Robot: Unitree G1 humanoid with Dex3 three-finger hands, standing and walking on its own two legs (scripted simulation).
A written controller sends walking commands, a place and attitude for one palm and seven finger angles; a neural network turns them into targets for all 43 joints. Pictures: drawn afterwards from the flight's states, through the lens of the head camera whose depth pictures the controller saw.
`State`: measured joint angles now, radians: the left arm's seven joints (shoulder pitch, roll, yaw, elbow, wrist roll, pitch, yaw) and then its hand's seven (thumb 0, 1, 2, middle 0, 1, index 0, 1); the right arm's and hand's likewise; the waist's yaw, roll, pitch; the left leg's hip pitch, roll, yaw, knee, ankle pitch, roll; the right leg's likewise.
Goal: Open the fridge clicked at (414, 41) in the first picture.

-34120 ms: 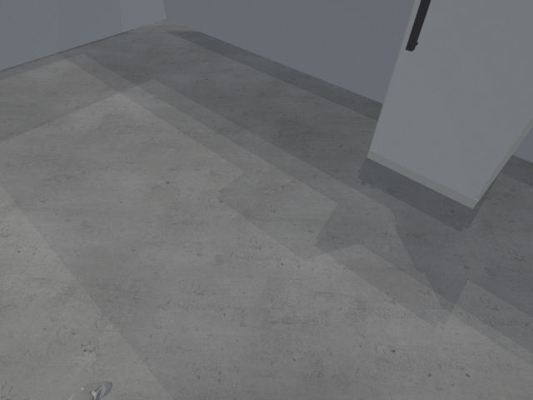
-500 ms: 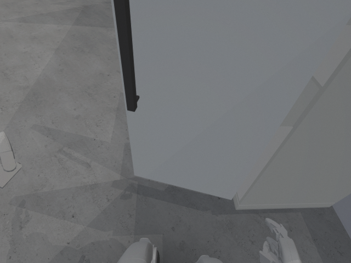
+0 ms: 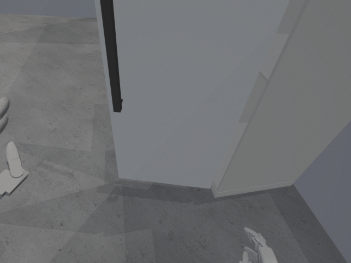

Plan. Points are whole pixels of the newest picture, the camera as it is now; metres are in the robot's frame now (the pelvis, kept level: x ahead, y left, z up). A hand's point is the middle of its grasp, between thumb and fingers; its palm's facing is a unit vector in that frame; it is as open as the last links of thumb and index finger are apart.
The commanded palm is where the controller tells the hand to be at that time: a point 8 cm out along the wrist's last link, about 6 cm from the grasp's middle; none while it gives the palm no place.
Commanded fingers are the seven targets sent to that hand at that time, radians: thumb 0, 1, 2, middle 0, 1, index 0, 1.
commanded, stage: stop stepping back and stand still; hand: left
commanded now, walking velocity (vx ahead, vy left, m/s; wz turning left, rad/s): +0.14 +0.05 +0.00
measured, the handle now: (114, 56) +0.72 +0.26 +0.13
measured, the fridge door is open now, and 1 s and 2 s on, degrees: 73 73 73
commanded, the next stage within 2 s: let the arm hang, fingers relaxed in 0.30 s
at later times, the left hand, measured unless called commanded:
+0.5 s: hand (62, 210) +0.21 +0.25 +0.05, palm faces +0.18 -0.86 -0.48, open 7.4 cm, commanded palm none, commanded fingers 0.00 0.90 0.90 -0.20 -0.30 -0.20 -0.30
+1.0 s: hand out of the picture -0.03 +0.25 -0.18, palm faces +0.00 -0.98 -0.22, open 7.2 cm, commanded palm none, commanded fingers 0.00 0.90 0.90 -0.20 -0.30 -0.20 -0.30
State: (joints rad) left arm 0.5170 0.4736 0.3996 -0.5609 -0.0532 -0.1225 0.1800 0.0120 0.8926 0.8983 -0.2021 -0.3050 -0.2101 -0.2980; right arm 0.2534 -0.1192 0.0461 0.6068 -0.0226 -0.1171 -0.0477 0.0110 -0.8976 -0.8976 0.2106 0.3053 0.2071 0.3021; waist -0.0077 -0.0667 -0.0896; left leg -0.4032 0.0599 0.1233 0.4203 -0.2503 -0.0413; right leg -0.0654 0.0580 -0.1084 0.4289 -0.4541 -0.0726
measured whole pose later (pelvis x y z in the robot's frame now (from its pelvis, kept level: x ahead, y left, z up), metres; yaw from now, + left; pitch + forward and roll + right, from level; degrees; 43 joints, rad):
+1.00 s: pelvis -0.02 +0.05 +0.00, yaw +0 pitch -1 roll -1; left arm 0.28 0.23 0.01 1.09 0.02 0.02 0.01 0.00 0.93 0.90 -0.20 -0.30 -0.21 -0.30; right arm 0.20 -0.21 -0.01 1.04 -0.03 0.02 -0.03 0.01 -0.91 -0.90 0.20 0.30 0.20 0.30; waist 0.01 0.00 0.06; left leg -0.23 0.05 0.08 0.46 -0.21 0.01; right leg -0.13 -0.02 -0.08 0.39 -0.25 0.01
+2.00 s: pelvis -0.02 +0.08 +0.00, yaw -1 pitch -1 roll +0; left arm 0.24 0.19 0.00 1.16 0.02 0.00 0.02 0.00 0.91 0.90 -0.20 -0.30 -0.20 -0.30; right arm 0.22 -0.18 -0.01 1.13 -0.02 0.00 -0.02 0.00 -0.91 -0.90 0.20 0.30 0.20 0.30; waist 0.00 0.00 0.05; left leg -0.20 0.00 0.13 0.39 -0.17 0.05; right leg -0.13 -0.07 -0.04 0.37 -0.22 0.05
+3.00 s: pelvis -0.02 +0.05 +0.00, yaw -1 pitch -1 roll +0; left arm 0.26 0.15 -0.01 1.16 0.02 -0.01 0.03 0.00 0.91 0.90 -0.20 -0.30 -0.20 -0.30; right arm 0.25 -0.14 -0.01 1.15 -0.02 0.00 -0.03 0.00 -0.91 -0.90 0.20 0.30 0.20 0.30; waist -0.01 -0.01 0.05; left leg -0.18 0.03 0.12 0.39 -0.18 0.02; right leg -0.11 -0.03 -0.05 0.36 -0.23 0.02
